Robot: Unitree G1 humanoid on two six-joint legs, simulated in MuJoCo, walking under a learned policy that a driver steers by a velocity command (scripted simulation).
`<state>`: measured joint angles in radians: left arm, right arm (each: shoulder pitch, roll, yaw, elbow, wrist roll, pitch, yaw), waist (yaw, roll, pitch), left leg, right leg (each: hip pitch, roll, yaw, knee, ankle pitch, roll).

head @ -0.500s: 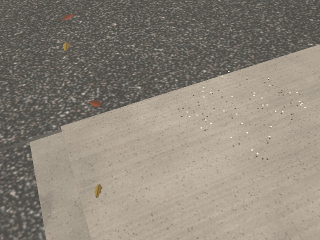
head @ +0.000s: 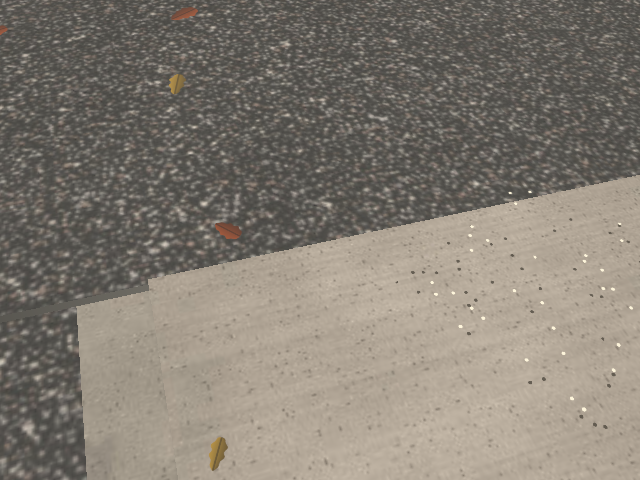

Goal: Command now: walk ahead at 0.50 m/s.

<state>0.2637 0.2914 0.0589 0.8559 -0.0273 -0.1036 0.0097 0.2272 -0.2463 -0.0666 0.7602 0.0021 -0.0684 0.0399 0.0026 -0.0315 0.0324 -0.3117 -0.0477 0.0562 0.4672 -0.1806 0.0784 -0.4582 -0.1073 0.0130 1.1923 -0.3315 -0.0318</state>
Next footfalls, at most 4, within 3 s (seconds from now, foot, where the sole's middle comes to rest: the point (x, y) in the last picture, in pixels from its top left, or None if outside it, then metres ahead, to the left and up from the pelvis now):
0.42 right None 0.40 -0.14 -0.77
0.88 left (333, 374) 0.71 -0.02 -0.77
1.42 right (497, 354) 0.77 -0.41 -0.77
1.88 left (516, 246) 1.09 -0.52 -0.77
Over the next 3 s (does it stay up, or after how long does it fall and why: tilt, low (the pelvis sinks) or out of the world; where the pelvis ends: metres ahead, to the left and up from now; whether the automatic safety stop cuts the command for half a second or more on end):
stays up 1.15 -0.93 -0.01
